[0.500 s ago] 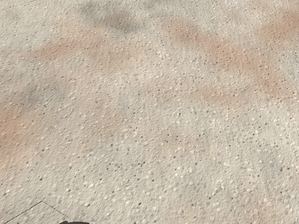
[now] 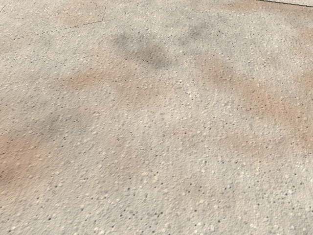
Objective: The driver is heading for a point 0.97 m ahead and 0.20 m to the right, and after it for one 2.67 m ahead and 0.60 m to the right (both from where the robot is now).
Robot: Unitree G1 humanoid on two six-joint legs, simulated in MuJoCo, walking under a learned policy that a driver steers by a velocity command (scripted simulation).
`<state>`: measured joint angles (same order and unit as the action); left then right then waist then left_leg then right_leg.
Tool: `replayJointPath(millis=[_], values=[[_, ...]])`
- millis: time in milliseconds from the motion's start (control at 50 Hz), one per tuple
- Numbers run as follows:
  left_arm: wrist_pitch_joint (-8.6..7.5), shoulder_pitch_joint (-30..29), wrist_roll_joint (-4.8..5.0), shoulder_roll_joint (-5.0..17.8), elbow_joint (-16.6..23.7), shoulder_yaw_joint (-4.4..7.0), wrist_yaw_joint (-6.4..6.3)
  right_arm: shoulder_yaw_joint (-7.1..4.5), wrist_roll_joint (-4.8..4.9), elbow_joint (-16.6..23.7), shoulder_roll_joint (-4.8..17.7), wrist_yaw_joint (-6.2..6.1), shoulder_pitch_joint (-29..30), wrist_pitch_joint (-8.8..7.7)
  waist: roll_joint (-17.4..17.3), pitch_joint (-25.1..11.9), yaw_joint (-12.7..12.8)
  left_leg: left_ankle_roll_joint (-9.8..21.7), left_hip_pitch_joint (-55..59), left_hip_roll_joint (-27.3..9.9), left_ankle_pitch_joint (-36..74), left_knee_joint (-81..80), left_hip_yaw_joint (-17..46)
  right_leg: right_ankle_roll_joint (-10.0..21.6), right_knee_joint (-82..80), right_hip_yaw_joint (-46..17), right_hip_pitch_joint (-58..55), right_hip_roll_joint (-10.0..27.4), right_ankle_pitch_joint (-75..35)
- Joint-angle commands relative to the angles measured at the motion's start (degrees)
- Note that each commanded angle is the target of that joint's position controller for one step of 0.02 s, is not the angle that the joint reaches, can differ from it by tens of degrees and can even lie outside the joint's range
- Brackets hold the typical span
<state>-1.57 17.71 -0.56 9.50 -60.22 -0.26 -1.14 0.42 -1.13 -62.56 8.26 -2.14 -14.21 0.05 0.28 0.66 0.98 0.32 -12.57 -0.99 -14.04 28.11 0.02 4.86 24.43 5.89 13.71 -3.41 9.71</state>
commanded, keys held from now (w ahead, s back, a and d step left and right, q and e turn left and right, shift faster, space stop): no key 0.20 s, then w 0.66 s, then w+e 0.14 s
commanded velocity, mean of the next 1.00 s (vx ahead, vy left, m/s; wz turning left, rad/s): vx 0.30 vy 0.00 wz -0.02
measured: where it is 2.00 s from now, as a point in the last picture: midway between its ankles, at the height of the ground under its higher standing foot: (191, 175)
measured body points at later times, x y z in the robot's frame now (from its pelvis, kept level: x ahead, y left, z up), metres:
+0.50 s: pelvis +0.06 +0.00 +0.00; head +0.05 -0.01 +0.45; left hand +0.06 +0.24 -0.15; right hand -0.01 -0.22 -0.16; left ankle +0.01 +0.12 -0.74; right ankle +0.05 -0.07 -0.73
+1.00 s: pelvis +0.29 +0.00 -0.02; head +0.33 +0.00 +0.43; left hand +0.17 +0.21 -0.16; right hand +0.48 -0.22 -0.14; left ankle +0.41 +0.06 -0.74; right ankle +0.07 -0.08 -0.71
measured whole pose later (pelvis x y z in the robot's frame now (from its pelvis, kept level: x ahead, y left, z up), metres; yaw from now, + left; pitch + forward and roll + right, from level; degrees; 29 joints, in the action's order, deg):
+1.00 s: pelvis +0.29 +0.00 -0.02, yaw -3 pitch +0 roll +0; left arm -5.4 30.3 -0.6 7.9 -64.9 0.6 -0.8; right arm -2.2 -1.9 -51.3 9.8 0.4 1.0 -4.5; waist 0.0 4.1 3.2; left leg 7.6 -26.2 1.6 -6.2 31.3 -6.9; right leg 4.3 33.7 1.2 -3.7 -2.3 27.6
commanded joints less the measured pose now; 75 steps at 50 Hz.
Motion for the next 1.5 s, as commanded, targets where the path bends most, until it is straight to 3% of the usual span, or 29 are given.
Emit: replayJointPath(millis=[20, 200, 240, 280, 320, 360, 420, 480, 520, 540, 560, 580, 600, 640, 740, 820, 880, 920, 960, 980, 1000, 1020, 1040, 1060, 1120, 1220, 1400, 1460, 1500], values=[[0.21, 5.11, 0.21, 3.80, -0.14, 0.82, -0.23, -0.11, 0.88, -0.21, 3.97, 0.12, -3.24, -1.49, -5.55, 4.34, 0.78, 3.06, -5.07, -6.11, -0.70, -10.86, 7.49, -1.08, -5.95, -8.57, -3.40, 6.79, 1.16], [0.40, 3.72, 0.04, 2.51, -2.41, 0.63, -0.72, -0.14, 0.80, -2.01, 3.37, -0.33, -6.09, -1.37, -0.82, 3.63, -0.25, 2.78, -0.88, -4.42, 3.26, -9.86, 5.30, -1.25, -6.83, -9.46, -3.20, 8.16, 0.53], [0.63, 4.18, 0.00, 3.22, -2.79, 1.00, -0.66, -0.54, 0.59, -2.49, 4.01, -0.26, -7.85, -1.24, -0.45, 2.95, -0.48, 3.61, -1.25, -2.73, -7.49, -9.32, 4.55, -0.61, -6.00, -8.95, -2.59, 6.68, 11.02], [1.14, 4.16, -0.24, 4.51, -2.27, 1.75, -0.34, -1.23, 0.18, -1.64, 5.17, 0.08, -8.16, -0.85, -0.27, 6.24, -0.55, 5.61, -4.97, -1.96, -22.21, -8.53, 5.42, 1.09, -4.87, -9.49, 1.82, 5.83, 25.94], [1.02, 3.94, -0.25, 3.41, -1.48, 1.76, 0.05, -1.36, 0.18, -0.79, 4.59, 0.43, -8.61, -0.99, -1.05, 9.33, -0.77, 7.07, -7.02, -3.03, -26.30, -8.98, 8.13, 2.02, -3.66, -10.96, 4.65, 6.19, 29.02], [0.21, 2.43, -0.47, 2.72, -0.27, 1.84, 0.43, -1.84, 0.26, -0.51, 5.05, 0.60, -10.20, -1.62, -3.01, 8.24, -1.71, 8.48, -3.55, -5.39, -25.10, -11.17, 12.57, 1.91, -0.16, -10.60, 6.92, 5.47, 24.16], [-1.29, -1.78, -1.32, 1.77, 2.27, 1.81, 1.39, -3.72, 0.27, -1.62, 8.91, 0.54, -14.05, -2.15, -9.55, 7.51, -3.46, 13.17, 5.16, -14.51, -27.79, -19.55, 24.39, 0.18, 11.46, -2.60, 13.90, 2.39, 11.87], [-2.45, 0.34, -1.01, 2.29, 2.97, 2.27, 1.96, -4.25, 0.47, -0.71, 8.83, 0.65, -11.05, -2.51, -7.56, 8.90, -0.51, 12.93, -0.36, -14.56, -24.81, -18.66, 22.04, 0.86, 10.02, -3.05, 8.78, 3.96, 13.17], [-3.08, 8.94, -0.35, 1.36, -0.15, 2.54, 1.77, -4.31, 0.89, 0.99, 7.79, 0.84, -6.10, -2.87, -4.36, 8.75, 3.88, 9.91, -10.54, -8.73, -19.32, -12.35, 13.86, 1.09, 1.31, -2.21, -7.58, 1.72, 10.75], [-3.49, 15.62, -0.55, 3.61, -2.08, 3.30, 1.19, -3.93, 0.72, 2.60, 6.19, 1.03, -3.22, -3.45, 1.39, 7.73, 6.61, 7.76, -18.56, -4.54, -14.27, -2.77, 7.92, 1.98, -4.19, -9.93, -17.73, 6.41, 13.56], [-3.63, 22.33, -0.62, 9.91, -3.43, 5.07, 0.61, -2.82, 1.16, 5.09, 1.94, 1.74, -1.51, -4.20, 16.51, 5.58, 8.60, 4.69, -29.30, 3.70, -11.45, 16.68, -2.93, 6.23, -15.16, -31.97, -25.58, 18.62, 27.26], [-3.06, 23.46, -0.60, 9.97, -4.12, 5.18, 0.57, -3.74, -0.92, 6.36, 6.32, 2.15, 0.54, -4.44, 12.81, 7.67, 7.51, 5.17, -34.44, 2.53, -14.84, 27.68, -2.84, 9.00, -16.61, -39.80, -24.15, 25.10, 23.10], [-2.98, 18.38, -0.92, 7.51, -2.51, 4.38, 0.57, -4.03, -1.61, 6.16, 6.56, 2.62, 1.10, -4.53, 4.25, 8.68, 4.31, 5.74, -34.16, -0.40, -11.03, 32.76, -0.16, 8.69, -15.29, -35.52, -20.42, 23.81, 18.16], [-3.55, 12.14, -0.86, 6.30, -0.34, 3.81, 0.63, -3.72, -0.74, 5.50, 4.41, 3.51, 0.17, -4.83, 0.70, 7.51, 0.88, 5.26, -30.90, -2.74, -3.17, 33.15, 0.65, 6.75, -16.77, -26.80, -16.45, 19.86, 10.39], [-4.63, 15.40, -0.28, 3.93, -2.47, 2.27, 0.19, -3.85, -0.79, 7.55, 4.15, 4.08, 5.23, -3.17, 3.74, 5.87, -0.07, 2.71, -30.60, -1.83, 3.77, 29.15, -3.92, 4.91, -15.19, -13.21, -16.98, 14.59, -20.46], [-4.82, 15.57, -0.40, 4.24, -2.73, 1.69, 0.06, -2.62, 0.05, 11.99, 2.85, 4.16, 16.19, -2.89, 5.09, 8.04, 1.33, 2.59, -24.73, 0.16, 9.71, 14.05, -7.25, 4.27, -15.98, -8.66, -12.25, 12.38, -27.35], [-5.00, 16.19, -0.39, 5.59, -3.46, 1.81, -0.14, -2.62, 0.35, 13.58, 4.32, 3.79, 18.45, -2.80, 6.05, 7.88, 1.21, 4.64, -17.76, 1.73, 10.68, 7.41, -8.33, 4.26, -14.68, -8.52, -13.04, 13.95, -35.21], [-5.12, 14.04, -0.43, 7.07, -3.24, 2.10, -0.21, -3.45, 0.37, 12.84, 6.43, 2.98, 13.50, -3.16, 5.96, 4.84, -1.95, 6.67, -11.18, 3.62, 8.38, 5.80, -7.64, 3.92, -7.62, -8.55, -15.70, 14.72, -49.00], [-4.78, 11.30, -0.21, 8.31, -2.60, 2.49, -0.12, -4.97, 0.21, 8.15, 9.04, 2.02, -1.76, -4.17, 4.51, -2.77, -8.56, 8.50, 5.20, 4.61, 9.06, 0.40, -6.53, 2.98, 9.79, -7.90, -13.96, 13.04, -50.26], [-4.70, 11.16, 0.14, 6.99, -1.51, 2.16, 0.28, -6.22, -1.13, 6.26, 12.65, 1.38, -10.27, -4.72, 1.50, -8.12, -11.24, 10.15, 18.70, -3.70, 2.75, -1.28, 2.03, 2.64, 23.94, -7.30, -3.91, 10.48, -33.76], [-4.34, 15.92, 0.68, 0.28, -0.34, 1.07, 0.54, -7.01, -2.55, 6.52, 17.33, 1.54, -13.83, -4.98, -8.37, -15.23, -7.74, 13.55, 30.96, -20.96, -3.41, -3.45, 24.61, 1.61, 43.40, -4.63, 10.81, 2.93, 13.27], [-3.57, 18.26, 1.43, 3.93, -0.99, 2.55, 0.55, -7.28, -0.87, 7.01, 17.04, 2.09, -10.39, -4.10, -9.70, -16.72, -6.50, 18.60, 28.79, -24.79, -14.29, -13.83, 41.38, 1.74, 54.28, -8.38, 19.31, -0.23, 18.38], [-3.02, 12.10, 0.38, 6.28, 0.56, 3.14, 0.50, -6.08, 0.14, 8.67, 12.14, 2.21, -2.58, -4.02, -3.62, -6.46, -3.85, 16.02, 19.43, -22.60, -21.42, -16.61, 32.62, 2.06, 54.15, -9.13, 22.37, 4.78, 12.08], [-3.02, 7.43, -0.18, 5.60, 1.91, 3.24, 0.93, -5.08, 0.51, 9.55, 8.47, 2.47, 1.99, -4.65, -1.44, -0.68, -3.17, 13.94, 10.42, -19.83, -15.94, -18.98, 24.68, 2.03, 50.86, -8.79, 21.09, 6.47, 7.94], [-1.17, 7.46, -1.49, 2.23, 2.28, 3.55, 1.87, -3.94, 0.24, 7.34, 5.01, 1.58, 0.03, -6.12, -1.82, 2.34, 0.80, 9.82, 0.75, -14.71, 1.79, -20.00, 8.81, 1.09, 45.61, -8.85, 14.82, 9.17, 5.71], [0.84, -1.30, -1.31, 2.16, 6.67, 3.93, 2.91, -4.20, 0.15, 6.24, 7.15, 1.31, -5.58, -7.29, -3.05, 4.14, 0.80, 8.64, 2.86, -13.33, 9.51, -21.80, -1.34, 0.12, 40.20, -6.94, 23.53, 10.44, -2.30], [0.26, -18.93, -1.20, 2.41, 13.81, 2.98, 4.45, -4.05, 0.02, 4.42, 9.01, 0.33, -13.83, -6.76, -3.49, 6.49, -3.33, 6.76, 14.62, -13.61, 28.39, -18.38, -12.42, 0.93, 14.87, 1.53, 23.54, 7.29, -9.20], [0.27, -17.71, -1.48, 3.68, 14.21, 3.59, 4.31, -4.45, -0.19, 4.27, 10.63, -0.23, -13.70, -5.82, -5.33, 4.48, -1.67, 6.34, 19.52, -14.63, 48.82, -10.80, -15.37, 3.77, 12.17, 4.32, 18.17, 3.42, -1.78], [0.25, -10.63, -1.64, 5.50, 12.45, 4.58, 3.88, -5.07, -0.35, 4.73, 12.56, -0.39, -12.61, -4.91, -6.90, 0.37, 1.55, 6.47, 20.59, -15.13, 60.14, 1.31, -16.40, 6.34, 10.95, 5.48, 10.20, -0.51, 4.43]])
Velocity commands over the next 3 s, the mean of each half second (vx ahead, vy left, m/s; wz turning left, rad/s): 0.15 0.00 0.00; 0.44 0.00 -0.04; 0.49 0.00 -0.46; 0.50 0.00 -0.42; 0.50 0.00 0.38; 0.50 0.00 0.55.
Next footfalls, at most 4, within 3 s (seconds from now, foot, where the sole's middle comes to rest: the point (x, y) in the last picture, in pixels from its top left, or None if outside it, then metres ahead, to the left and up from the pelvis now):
0.98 left None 0.45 0.07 -0.77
1.54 right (198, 203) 0.69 -0.16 -0.77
2.08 left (198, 141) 1.05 -0.19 -0.77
2.64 right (239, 112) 1.27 -0.45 -0.77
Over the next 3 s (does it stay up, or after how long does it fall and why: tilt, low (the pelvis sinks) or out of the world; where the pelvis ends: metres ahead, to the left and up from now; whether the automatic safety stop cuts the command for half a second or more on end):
stays up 1.30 -0.35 0.01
